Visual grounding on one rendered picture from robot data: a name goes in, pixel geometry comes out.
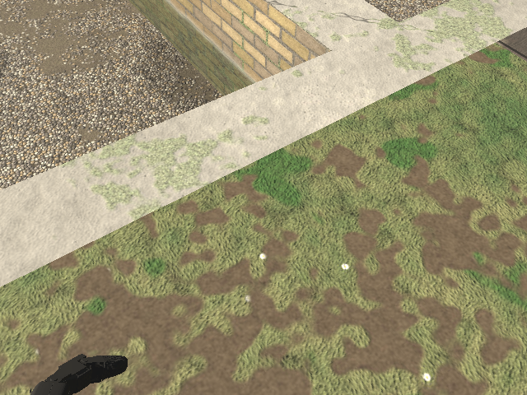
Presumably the robot left hand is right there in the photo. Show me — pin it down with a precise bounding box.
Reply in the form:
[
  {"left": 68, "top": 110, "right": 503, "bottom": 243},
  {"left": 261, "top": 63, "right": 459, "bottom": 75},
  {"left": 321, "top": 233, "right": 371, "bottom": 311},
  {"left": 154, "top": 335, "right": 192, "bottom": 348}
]
[{"left": 30, "top": 354, "right": 128, "bottom": 395}]

